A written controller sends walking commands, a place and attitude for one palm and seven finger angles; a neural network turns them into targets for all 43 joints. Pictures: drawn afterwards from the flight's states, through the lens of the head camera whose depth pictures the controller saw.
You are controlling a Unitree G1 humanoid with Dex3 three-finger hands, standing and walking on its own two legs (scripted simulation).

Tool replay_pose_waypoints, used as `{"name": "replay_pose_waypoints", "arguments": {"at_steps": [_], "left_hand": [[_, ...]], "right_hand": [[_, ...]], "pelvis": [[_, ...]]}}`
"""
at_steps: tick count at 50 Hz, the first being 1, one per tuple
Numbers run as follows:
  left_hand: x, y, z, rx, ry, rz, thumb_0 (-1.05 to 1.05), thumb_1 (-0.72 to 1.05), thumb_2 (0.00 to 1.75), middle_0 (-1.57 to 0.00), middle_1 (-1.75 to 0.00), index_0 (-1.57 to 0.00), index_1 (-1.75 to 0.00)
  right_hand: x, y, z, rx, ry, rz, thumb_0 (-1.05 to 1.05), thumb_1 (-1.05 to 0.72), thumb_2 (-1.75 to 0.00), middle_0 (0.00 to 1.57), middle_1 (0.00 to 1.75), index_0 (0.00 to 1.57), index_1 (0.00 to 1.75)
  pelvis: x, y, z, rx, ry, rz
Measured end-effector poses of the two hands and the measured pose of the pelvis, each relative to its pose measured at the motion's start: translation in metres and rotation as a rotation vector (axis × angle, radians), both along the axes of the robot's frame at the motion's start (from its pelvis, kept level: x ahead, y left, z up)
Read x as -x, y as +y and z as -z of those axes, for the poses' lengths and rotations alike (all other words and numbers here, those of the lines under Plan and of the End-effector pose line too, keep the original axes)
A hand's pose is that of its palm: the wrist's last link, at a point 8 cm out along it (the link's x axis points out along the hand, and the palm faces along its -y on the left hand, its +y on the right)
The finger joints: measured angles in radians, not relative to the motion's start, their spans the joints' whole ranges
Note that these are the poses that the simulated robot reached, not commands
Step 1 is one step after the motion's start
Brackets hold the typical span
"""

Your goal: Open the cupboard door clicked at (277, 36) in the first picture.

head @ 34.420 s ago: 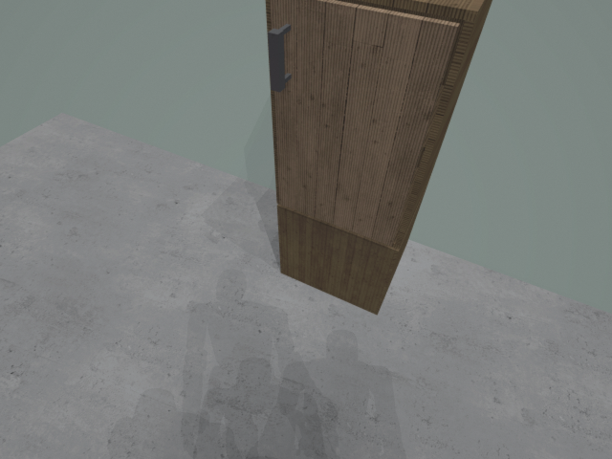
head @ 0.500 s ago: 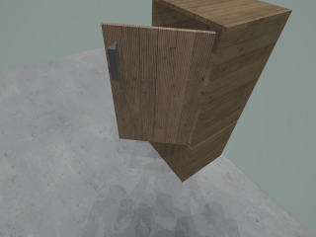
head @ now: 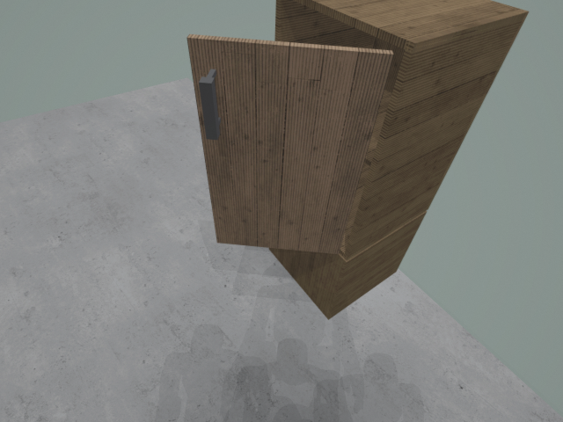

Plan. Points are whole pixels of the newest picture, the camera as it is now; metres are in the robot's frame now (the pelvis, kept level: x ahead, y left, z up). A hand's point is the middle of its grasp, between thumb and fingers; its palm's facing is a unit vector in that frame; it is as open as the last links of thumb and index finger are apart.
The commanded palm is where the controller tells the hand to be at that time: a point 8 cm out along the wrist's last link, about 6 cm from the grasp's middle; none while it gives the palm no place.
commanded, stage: look again from close up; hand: left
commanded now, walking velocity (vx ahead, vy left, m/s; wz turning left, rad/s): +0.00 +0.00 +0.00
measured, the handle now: (212, 104) +0.64 +0.18 +0.13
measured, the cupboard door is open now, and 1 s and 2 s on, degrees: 50 50 50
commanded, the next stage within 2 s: shuffle to correct the standing spot in 0.42 s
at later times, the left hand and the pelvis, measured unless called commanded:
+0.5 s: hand out of the picture -0.04 +0.15 -0.18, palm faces +0.03 -0.99 -0.16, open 7.4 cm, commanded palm none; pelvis +0.00 -0.01 +0.00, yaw -1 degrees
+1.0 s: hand out of the picture +0.07 +0.18 -0.18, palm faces -0.03 -0.99 -0.12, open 7.4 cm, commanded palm none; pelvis +0.07 +0.03 +0.00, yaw -4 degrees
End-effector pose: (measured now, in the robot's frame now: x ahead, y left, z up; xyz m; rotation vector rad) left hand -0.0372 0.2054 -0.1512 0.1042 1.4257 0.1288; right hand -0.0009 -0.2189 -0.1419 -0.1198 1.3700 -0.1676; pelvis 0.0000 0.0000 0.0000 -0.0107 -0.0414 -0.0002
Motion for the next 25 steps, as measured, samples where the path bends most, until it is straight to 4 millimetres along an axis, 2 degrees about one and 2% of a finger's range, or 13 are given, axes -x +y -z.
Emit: {"name": "replay_pose_waypoints", "arguments": {"at_steps": [15,25], "left_hand": [[0.0103,-0.0004,-0.0035,-0.016,0.027,-0.011,0.00,0.91,0.90,-0.20,-0.30,-0.20,-0.30],[0.0022,-0.0051,-0.0040,-0.013,0.020,-0.006,0.00,0.91,0.90,-0.20,-0.30,-0.20,-0.30]], "right_hand": [[0.0014,-0.0025,0.0021,-0.007,-0.002,0.015,0.00,-0.91,-0.90,0.20,0.30,0.20,0.30],[0.0037,-0.0045,0.0021,-0.012,0.014,0.022,0.00,-0.91,-0.90,0.20,0.30,0.20,0.30]], "pelvis": [[-0.0011,-0.0029,0.0000,-0.004,0.009,0.007],[-0.0049,-0.0074,-0.0004,-0.003,0.015,0.011]]}}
